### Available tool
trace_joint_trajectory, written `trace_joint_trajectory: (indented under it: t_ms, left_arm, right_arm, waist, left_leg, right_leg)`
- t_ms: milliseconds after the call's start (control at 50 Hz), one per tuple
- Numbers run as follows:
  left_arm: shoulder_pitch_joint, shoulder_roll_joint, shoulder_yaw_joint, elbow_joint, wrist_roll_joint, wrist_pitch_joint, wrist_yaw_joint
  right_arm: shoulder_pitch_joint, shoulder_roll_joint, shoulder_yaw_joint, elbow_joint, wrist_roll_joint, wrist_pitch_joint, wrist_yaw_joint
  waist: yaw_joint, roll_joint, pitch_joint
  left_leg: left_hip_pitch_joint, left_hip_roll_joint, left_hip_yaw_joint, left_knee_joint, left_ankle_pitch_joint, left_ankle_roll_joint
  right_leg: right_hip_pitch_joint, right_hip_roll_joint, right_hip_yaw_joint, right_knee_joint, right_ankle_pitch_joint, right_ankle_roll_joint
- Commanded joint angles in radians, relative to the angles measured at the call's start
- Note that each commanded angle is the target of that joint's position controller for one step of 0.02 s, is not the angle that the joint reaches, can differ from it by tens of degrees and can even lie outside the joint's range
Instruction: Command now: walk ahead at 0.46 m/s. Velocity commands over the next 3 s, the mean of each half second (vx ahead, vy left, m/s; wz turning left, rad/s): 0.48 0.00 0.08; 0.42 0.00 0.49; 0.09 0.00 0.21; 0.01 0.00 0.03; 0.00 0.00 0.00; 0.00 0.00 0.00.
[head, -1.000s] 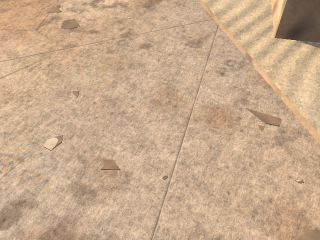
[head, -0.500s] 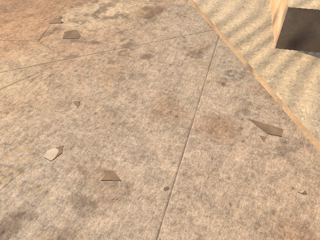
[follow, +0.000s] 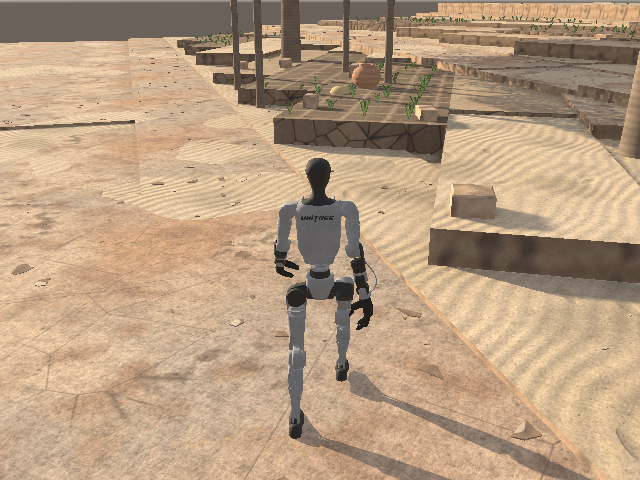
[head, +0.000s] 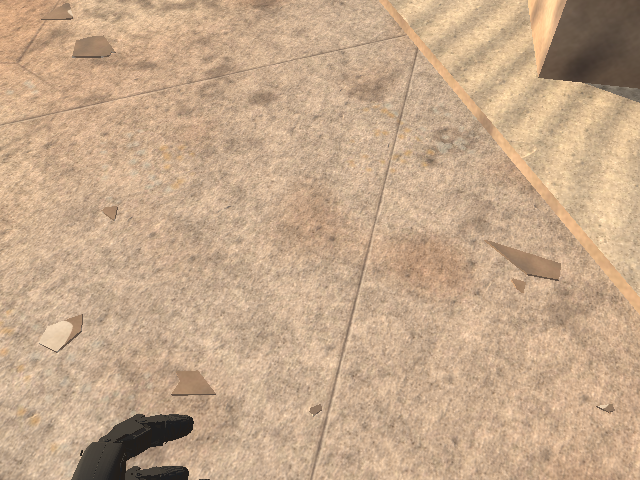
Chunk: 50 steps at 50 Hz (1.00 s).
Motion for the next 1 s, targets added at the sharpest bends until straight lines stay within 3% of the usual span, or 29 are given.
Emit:
trace_joint_trajectory:
  t_ms: [20,60,80,100,120,140,160,180,200,220,260,300,340,440,560,600,620,640,660,680,700,720,740,760,780,820,880,940,1000]
  left_arm:
    - [-0.012,0.123,0.04,-0.067,-0.004,-0.002,0.002]
    - [0.27,0.19,0.079,0.02,-0.014,0.012,0.011]
    - [0.448,0.249,0.095,0.062,-0.001,0.022,0.019]
    - [0.514,0.293,0.097,0.09,0.025,0.016,0.008]
    - [0.489,0.204,0.075,0.101,0.022,0.013,0.006]
    - [0.374,0.168,0.062,0.092,0.015,0.004,0.007]
    - [0.27,0.14,0.051,0.07,0.016,-0.007,0.004]
    - [0.217,0.117,0.044,0.068,0.03,-0.017,-0.002]
    - [0.195,0.1,0.037,0.077,0.043,-0.023,-0.005]
    - [0.195,0.091,0.034,0.088,0.041,-0.023,-0.007]
    - [0.228,0.11,0.034,0.113,0.033,-0.025,0.001]
    - [0.268,0.153,0.042,0.126,0.034,-0.024,0.019]
    - [0.311,0.181,0.049,0.134,0.038,-0.022,0.035]
    - [0.395,0.194,0.048,0.153,0.029,-0.015,0.05]
    - [0.463,0.21,0.056,0.178,0.024,0.014,0.05]
    - [0.44,0.229,0.063,0.167,0.019,0.028,0.051]
    - [0.418,0.245,0.068,0.156,0.018,0.034,0.054]
    - [0.394,0.25,0.069,0.145,0.018,0.043,0.058]
    - [0.398,0.228,0.06,0.129,0.027,0.049,0.064]
    - [0.443,0.164,0.036,0.083,0.044,0.033,0.062]
    - [0.453,0.096,0.009,0.063,0.048,-0.011,0.046]
    - [0.358,0.19,0.033,0.04,0.01,-0.05,0.03]
    - [0.289,0.201,0.035,0.016,-0.011,-0.067,0.026]
    - [0.266,0.193,0.035,0.015,0.004,-0.07,0.032]
    - [0.272,0.203,0.047,0.019,0.02,-0.059,0.04]
    - [0.296,0.189,0.054,0.01,0.031,-0.025,0.045]
    - [0.258,0.156,0.052,-0.023,0.049,0.001,0.058]
    - [0.163,0.125,0.041,-0.058,0.045,0.004,0.056]
    - [0.091,0.136,0.041,-0.093,0.034,0.008,0.045]
  right_arm:
    - [-0.011,-0.216,-0.053,-0.036,0.0,-0.007,-0.009]
    - [-0.048,-0.215,-0.057,-0.05,-0.018,0.016,-0.005]
    - [-0.06,-0.172,-0.042,-0.081,-0.035,0.017,0.001]
    - [0.102,0.013,0.001,-0.08,-0.018,-0.003,0.021]
    - [0.015,-0.088,-0.023,-0.079,0.009,-0.035,0.031]
    - [-0.115,-0.148,-0.042,-0.133,0.04,-0.047,0.03]
    - [-0.186,-0.165,-0.044,-0.157,0.037,-0.051,0.021]
    - [-0.213,-0.167,-0.057,-0.161,0.024,-0.043,0.011]
    - [-0.178,-0.149,-0.06,-0.162,0.017,-0.026,0.006]
    - [-0.154,-0.127,-0.061,-0.161,0.017,-0.011,0.003]
    - [-0.17,-0.121,-0.065,-0.175,0.013,0.007,-0.003]
    - [-0.264,-0.143,-0.071,-0.213,-0.001,0.013,-0.008]
    - [-0.332,-0.15,-0.074,-0.232,-0.003,0.014,-0.005]
    - [-0.485,-0.132,-0.066,-0.273,0.008,0.007,0.018]
    - [-0.618,-0.123,-0.05,-0.355,0.017,0.005,0.061]
    - [-0.605,-0.141,-0.054,-0.376,0.016,0.005,0.075]
    - [-0.563,-0.162,-0.064,-0.379,0.014,0.006,0.079]
    - [-0.449,-0.193,-0.084,-0.358,0.013,0.006,0.08]
    - [-0.27,-0.259,-0.121,-0.31,0.016,0.009,0.073]
    - [-0.117,-0.387,-0.16,-0.291,0.01,0.015,0.056]
    - [-0.124,-0.388,-0.15,-0.304,0.018,0.01,0.057]
    - [-0.122,-0.311,-0.125,-0.307,0.005,0.007,0.057]
    - [-0.175,-0.268,-0.114,-0.318,0.001,0.005,0.052]
    - [-0.251,-0.244,-0.106,-0.338,-0.002,0.005,0.054]
    - [-0.309,-0.213,-0.096,-0.359,-0.008,0.003,0.053]
    - [-0.356,-0.217,-0.094,-0.384,-0.014,0.003,0.049]
    - [-0.327,-0.269,-0.109,-0.383,-0.005,0.008,0.027]
    - [-0.296,-0.271,-0.113,-0.384,0.008,0.033,0.007]
    - [-0.266,-0.267,-0.112,-0.379,0.009,0.054,-0.006]
  waist:
    - [0.121,0.165,0.046]
    - [0.258,0.196,-0.117]
    - [0.304,0.09,-0.246]
    - [0.188,-0.257,-0.453]
    - [0.225,-0.205,-0.394]
    - [0.19,-0.161,-0.185]
    - [0.148,-0.026,-0.106]
    - [0.109,0.013,-0.058]
    - [0.063,-0.013,-0.056]
    - [0.043,-0.042,-0.046]
    - [0.029,-0.06,0.001]
    - [0.042,-0.046,0.037]
    - [0.063,-0.031,0.037]
    - [0.125,-0.024,0.039]
    - [0.172,-0.026,0.084]
    - [0.15,-0.049,0.073]
    - [0.119,-0.069,0.037]
    - [0.052,-0.07,-0.035]
    - [-0.022,-0.041,-0.134]
    - [-0.042,0.139,-0.269]
    - [0.003,0.27,-0.383]
    - [-0.035,0.194,-0.344]
    - [-0.023,0.142,-0.233]
    - [0.02,0.03,-0.151]
    - [0.061,0.023,-0.119]
    - [0.108,0.037,-0.073]
    - [0.118,0.038,-0.054]
    - [0.084,0.088,-0.079]
    - [0.05,0.119,-0.097]
  left_leg:
    - [-0.127,0.214,-0.03,0.086,1.048,0.097]
    - [-0.166,0.191,0.001,0.442,1.227,0.062]
    - [-0.427,0.14,0.005,0.758,0.893,0.043]
    - [-0.753,-0.075,-0.058,1.161,-0.069,-0.002]
    - [-0.847,-0.055,-0.166,1.305,-0.132,0.029]
    - [-0.931,-0.005,-0.115,1.325,-0.058,0.045]
    - [-0.88,0.056,-0.095,1.273,0.047,0.056]
    - [-0.824,0.093,-0.077,1.225,0.104,0.06]
    - [-0.753,0.127,-0.087,1.186,0.135,0.065]
    - [-0.724,0.137,-0.083,1.148,0.136,0.064]
    - [-0.74,0.154,-0.063,1.068,0.137,0.048]
    - [-0.825,0.17,-0.052,0.969,0.223,0.016]
    - [-0.911,0.176,-0.054,0.871,0.34,-0.002]
    - [-0.929,0.133,-0.016,0.623,0.519,0.002]
    - [-0.981,0.097,0.018,0.479,0.397,0.036]
    - [-0.927,0.069,0.06,0.46,0.29,0.067]
    - [-0.84,0.034,0.095,0.456,0.245,0.086]
    - [-0.675,-0.016,0.134,0.429,0.254,0.11]
    - [-0.417,-0.052,0.116,0.413,0.284,0.145]
    - [-0.026,0.185,-0.288,0.398,0.239,0.276]
    - [0.186,0.35,-0.792,0.189,0.126,0.404]
    - [0.179,0.325,-0.724,0.16,0.125,0.349]
    - [0.061,0.286,-0.565,0.171,0.209,0.308]
    - [-0.106,0.245,-0.445,0.156,0.313,0.285]
    - [-0.229,0.214,-0.368,0.137,0.401,0.266]
    - [-0.369,0.18,-0.298,0.115,0.635,0.267]
    - [-0.456,0.127,-0.18,0.141,0.907,0.253]
    - [-0.482,0.066,-0.134,0.187,0.865,0.187]
    - [-0.446,0.076,-0.187,0.222,0.726,0.144]
  right_leg:
    - [0.278,0.077,-0.03,-0.123,0.018,-0.042]
    - [0.615,0.088,-0.019,-0.136,-0.007,-0.093]
    - [0.947,-0.096,0.198,-0.087,-0.044,-0.145]
    - [1.221,-0.371,0.744,-0.249,-0.288,-0.335]
    - [1.13,-0.335,0.881,-0.415,-0.392,-0.3]
    - [0.945,-0.309,0.706,-0.441,-0.366,-0.248]
    - [0.75,-0.279,0.569,-0.471,-0.273,-0.217]
    - [0.598,-0.244,0.465,-0.496,-0.188,-0.196]
    - [0.509,-0.209,0.393,-0.524,-0.175,-0.184]
    - [0.459,-0.191,0.354,-0.552,-0.189,-0.185]
    - [0.386,-0.176,0.293,-0.6,-0.21,-0.195]
    - [0.381,-0.183,0.276,-0.632,-0.217,-0.208]
    - [0.447,-0.198,0.249,-0.638,-0.176,-0.2]
    - [0.58,-0.184,0.111,-0.628,-0.08,-0.142]
    - [0.801,-0.25,0.028,-0.547,-0.012,-0.113]
    - [0.834,-0.263,-0.001,-0.468,0.15,-0.093]
    - [0.834,-0.258,-0.026,-0.385,0.35,-0.078]
    - [0.809,-0.236,-0.067,-0.224,0.541,-0.055]
    - [0.7,-0.188,-0.106,0.012,0.577,-0.019]
    - [0.321,-0.098,-0.129,0.413,0.248,0.044]
    - [0.013,0.089,0.04,0.67,-0.499,0.073]
    - [-0.1,0.02,0.172,0.724,-0.473,0.037]
    - [-0.125,-0.024,0.156,0.69,-0.397,0.014]
    - [-0.078,-0.065,0.148,0.599,-0.328,0.013]
    - [0.004,-0.098,0.151,0.509,-0.289,0.018]
    - [0.093,-0.097,0.141,0.435,-0.285,0.049]
    - [0.12,-0.044,0.102,0.258,-0.184,0.102]
    - [0.195,0.017,0.09,0.016,0.014,0.106]
    - [0.236,0.052,0.099,-0.121,0.117,0.102]
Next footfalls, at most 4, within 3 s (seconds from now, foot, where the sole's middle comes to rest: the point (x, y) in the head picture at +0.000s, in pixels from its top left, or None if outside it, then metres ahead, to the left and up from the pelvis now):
0.08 right None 0.24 -0.11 -0.76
0.66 left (227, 453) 0.53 0.16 -0.76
1.12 right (272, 330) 0.81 0.06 -0.76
1.44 left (184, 406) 0.63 0.25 -0.76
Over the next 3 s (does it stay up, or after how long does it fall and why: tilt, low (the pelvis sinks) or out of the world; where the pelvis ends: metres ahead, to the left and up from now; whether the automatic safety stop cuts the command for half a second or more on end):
stays up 0.68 0.15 0.01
